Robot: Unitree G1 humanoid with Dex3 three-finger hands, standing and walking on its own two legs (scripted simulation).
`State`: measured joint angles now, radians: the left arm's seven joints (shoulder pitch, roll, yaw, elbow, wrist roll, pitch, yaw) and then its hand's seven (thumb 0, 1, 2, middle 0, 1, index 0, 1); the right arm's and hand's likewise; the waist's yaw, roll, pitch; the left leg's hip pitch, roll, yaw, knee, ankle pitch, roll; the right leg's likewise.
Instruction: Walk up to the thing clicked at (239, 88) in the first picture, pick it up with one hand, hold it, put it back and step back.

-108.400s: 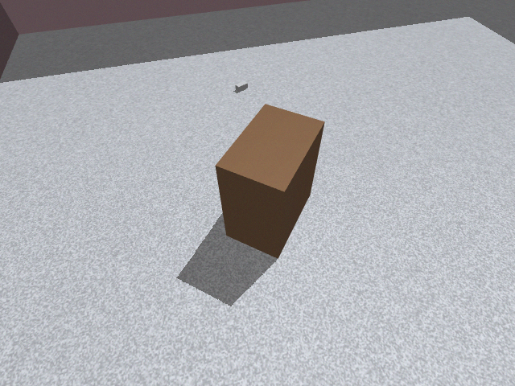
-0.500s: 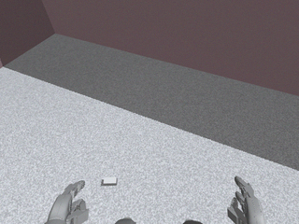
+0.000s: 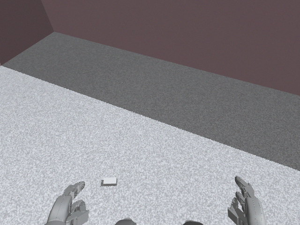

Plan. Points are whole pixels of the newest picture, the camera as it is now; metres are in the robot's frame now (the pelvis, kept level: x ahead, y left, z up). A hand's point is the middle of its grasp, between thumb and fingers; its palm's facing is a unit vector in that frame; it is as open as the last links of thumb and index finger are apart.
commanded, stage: home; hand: left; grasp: from above
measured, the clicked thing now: (110, 181) +0.45 +0.27 -0.70
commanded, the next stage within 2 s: stand in 0.12 s
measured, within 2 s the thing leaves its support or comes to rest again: neither
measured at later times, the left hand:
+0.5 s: hand out of the picture +0.12 +0.23 -0.11, palm faces +0.01 -0.94 -0.35, open 7.4 cm
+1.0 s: hand out of the picture +0.04 +0.24 -0.10, palm faces +0.03 -0.94 -0.34, open 7.4 cm
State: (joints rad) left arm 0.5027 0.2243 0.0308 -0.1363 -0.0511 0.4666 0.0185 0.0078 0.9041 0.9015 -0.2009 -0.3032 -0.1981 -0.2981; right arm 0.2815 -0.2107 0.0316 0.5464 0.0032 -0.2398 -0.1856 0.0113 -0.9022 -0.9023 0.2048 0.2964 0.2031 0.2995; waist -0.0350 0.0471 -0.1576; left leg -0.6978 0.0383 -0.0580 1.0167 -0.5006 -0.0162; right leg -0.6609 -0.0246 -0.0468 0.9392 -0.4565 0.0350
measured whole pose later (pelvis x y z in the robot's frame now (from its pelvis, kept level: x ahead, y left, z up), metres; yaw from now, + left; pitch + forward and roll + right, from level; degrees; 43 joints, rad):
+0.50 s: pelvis +0.00 +0.00 +0.03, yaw -1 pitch +1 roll +0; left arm 0.23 0.30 0.04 0.68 0.05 0.07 0.03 0.01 0.90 0.90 -0.20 -0.30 -0.20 -0.30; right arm 0.18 -0.30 -0.04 0.86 -0.06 -0.03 -0.01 0.01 -0.90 -0.90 0.21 0.30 0.20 0.30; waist 0.02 -0.01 0.03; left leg -0.40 0.00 0.00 0.79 -0.40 0.00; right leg -0.41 -0.06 0.00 0.78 -0.39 0.04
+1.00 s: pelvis -0.01 +0.00 +0.06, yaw +0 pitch -4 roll +0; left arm 0.18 0.29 0.04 1.10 0.03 0.01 0.03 0.00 0.90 0.90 -0.20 -0.30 -0.20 -0.30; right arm 0.15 -0.28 -0.03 1.07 -0.03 0.00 -0.02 0.00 -0.91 -0.90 0.20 0.30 0.20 0.30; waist 0.02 0.02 0.06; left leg -0.14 0.00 -0.01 0.43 -0.23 0.00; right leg -0.15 -0.06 -0.01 0.43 -0.22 0.04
